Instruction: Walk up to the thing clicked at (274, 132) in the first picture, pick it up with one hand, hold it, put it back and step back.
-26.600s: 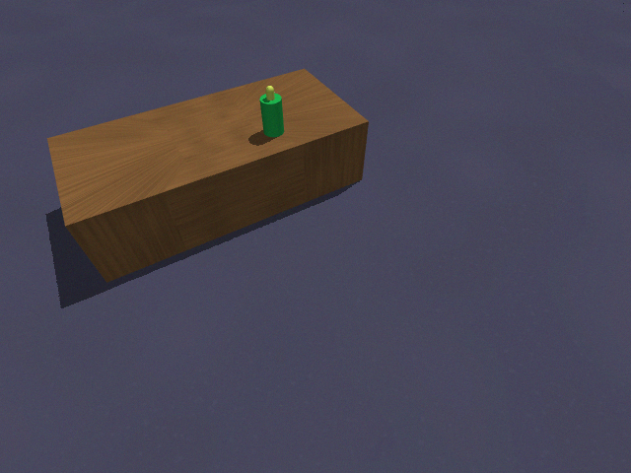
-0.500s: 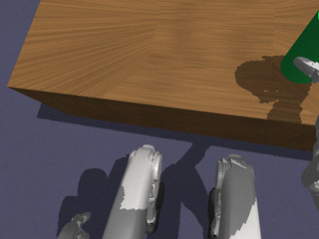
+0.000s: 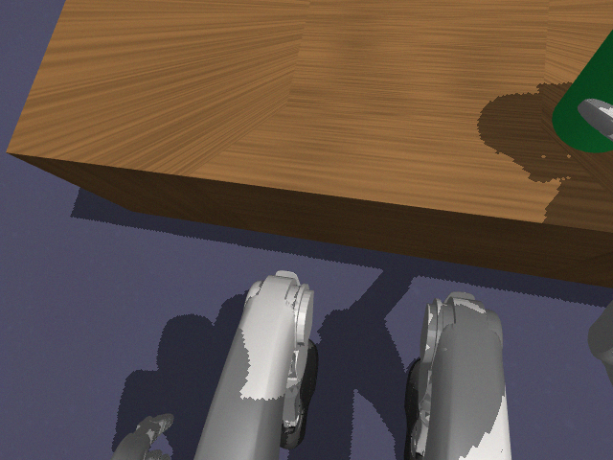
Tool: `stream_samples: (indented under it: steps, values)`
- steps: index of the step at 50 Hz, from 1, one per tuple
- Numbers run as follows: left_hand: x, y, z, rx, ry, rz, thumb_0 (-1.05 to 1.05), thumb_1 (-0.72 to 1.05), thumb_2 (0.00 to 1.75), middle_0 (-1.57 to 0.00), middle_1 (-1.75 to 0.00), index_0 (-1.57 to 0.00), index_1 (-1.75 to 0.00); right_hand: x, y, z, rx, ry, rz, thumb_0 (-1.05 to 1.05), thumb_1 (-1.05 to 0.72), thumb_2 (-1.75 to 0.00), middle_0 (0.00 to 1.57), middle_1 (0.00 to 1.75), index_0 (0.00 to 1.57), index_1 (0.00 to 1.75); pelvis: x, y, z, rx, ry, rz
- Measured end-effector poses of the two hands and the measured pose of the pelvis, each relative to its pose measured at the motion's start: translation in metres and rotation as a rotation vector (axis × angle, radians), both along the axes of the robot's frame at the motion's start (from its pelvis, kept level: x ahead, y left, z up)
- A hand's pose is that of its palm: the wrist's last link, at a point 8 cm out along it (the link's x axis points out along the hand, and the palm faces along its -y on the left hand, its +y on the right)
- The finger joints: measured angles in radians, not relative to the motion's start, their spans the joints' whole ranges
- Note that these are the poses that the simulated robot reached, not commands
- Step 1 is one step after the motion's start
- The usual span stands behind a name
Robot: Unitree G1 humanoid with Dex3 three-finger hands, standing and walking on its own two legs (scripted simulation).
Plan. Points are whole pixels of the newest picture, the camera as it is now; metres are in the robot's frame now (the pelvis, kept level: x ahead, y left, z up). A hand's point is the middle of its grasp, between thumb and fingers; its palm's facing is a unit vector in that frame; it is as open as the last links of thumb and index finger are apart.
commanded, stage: lower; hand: right
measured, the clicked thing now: out of the picture +0.54 -0.27 +0.03
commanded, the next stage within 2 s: loosen in 0.06 s
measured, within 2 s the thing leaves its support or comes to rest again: neither
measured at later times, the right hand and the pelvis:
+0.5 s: hand out of the picture +0.54 -0.29 +0.01, palm faces +0.32 +0.95 +0.00, open 11.8 cm; pelvis +0.00 +0.00 -0.01, yaw +0 degrees
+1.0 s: hand out of the picture +0.54 -0.29 +0.03, palm faces +0.35 +0.94 -0.02, open 15.2 cm; pelvis +0.00 +0.00 +0.00, yaw +0 degrees
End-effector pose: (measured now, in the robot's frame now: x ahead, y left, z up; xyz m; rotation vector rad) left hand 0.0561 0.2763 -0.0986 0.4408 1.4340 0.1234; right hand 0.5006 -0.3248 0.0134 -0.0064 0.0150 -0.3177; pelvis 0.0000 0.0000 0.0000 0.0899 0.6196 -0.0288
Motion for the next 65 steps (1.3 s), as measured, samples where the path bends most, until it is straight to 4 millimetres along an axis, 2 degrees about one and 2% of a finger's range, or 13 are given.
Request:
stream_samples:
  steps: [15, 27, 35, 45, 49, 53, 61, 65]
  values:
    - [0.005, 0.003, -0.009, 0.002, -0.001, -0.016, 0.0, 0.87, 0.92, -0.21, -0.3, -0.2, -0.31, 0.0, -0.003, -0.004, 0.001, -0.018, -0.005, 0.0, 0.6, -1.03, 0.66, 0.98, 0.66, 0.96, 0.0, 0.002, -0.008, 0.001, -0.004, 0.004]
    - [0.014, -0.002, -0.008, 0.002, -0.019, -0.034, 0.0, 0.87, 0.91, -0.21, -0.3, -0.21, -0.31, 0.0, -0.007, -0.004, -0.006, -0.018, 0.001, 0.0, 0.51, -0.69, 0.76, 0.77, 0.75, 0.74, 0.0, -0.001, -0.009, 0.007, -0.004, -0.001]
    - [0.012, -0.003, -0.009, -0.003, -0.015, -0.031, 0.0, 0.87, 0.92, -0.21, -0.3, -0.21, -0.31, -0.002, -0.002, -0.01, 0.005, -0.001, 0.008, -0.01, 0.4, -0.47, 0.67, 0.6, 0.67, 0.59, -0.001, -0.001, -0.009, 0.007, -0.01, -0.001]
    - [0.006, -0.002, -0.012, -0.002, -0.019, -0.014, 0.0, 0.87, 0.91, -0.21, -0.3, -0.2, -0.31, 0.0, -0.001, -0.003, -0.012, -0.019, -0.01, -0.01, 0.32, -0.31, 0.45, 0.39, 0.45, 0.38, -0.003, 0.001, -0.012, 0.006, -0.015, 0.003]
    - [0.004, -0.001, -0.008, 0.001, -0.016, 0.01, 0.0, 0.87, 0.91, -0.21, -0.29, -0.2, -0.31, 0.0, -0.009, 0.011, -0.023, -0.027, -0.028, -0.01, 0.33, -0.23, 0.33, 0.28, 0.32, 0.27, -0.003, 0.001, -0.007, 0.004, -0.015, 0.005]
    - [0.003, -0.002, 0.006, 0.006, -0.019, 0.042, 0.0, 0.87, 0.91, -0.21, -0.29, -0.2, -0.3, -0.001, -0.024, 0.039, -0.036, -0.032, -0.055, -0.01, 0.37, -0.14, 0.22, 0.18, 0.22, 0.17, -0.001, 0.001, 0.008, 0.001, -0.01, 0.005]
    - [0.002, 0.001, 0.05, 0.021, -0.025, 0.076, 0.0, 0.87, 0.91, -0.21, -0.29, -0.2, -0.3, -0.004, -0.063, 0.108, -0.046, -0.015, -0.085, -0.01, 0.46, -0.05, 0.12, 0.08, 0.11, 0.07, 0.006, -0.001, 0.051, 0.001, 0.0, 0.001]
    - [0.004, 0.004, 0.075, 0.03, -0.032, 0.076, 0.0, 0.87, 0.91, -0.21, -0.29, -0.2, -0.3, -0.006, -0.073, 0.131, -0.079, 0.029, -0.058, -0.01, 0.49, -0.04, 0.09, 0.06, 0.08, 0.05, 0.009, -0.002, 0.072, 0.002, -0.004, -0.001]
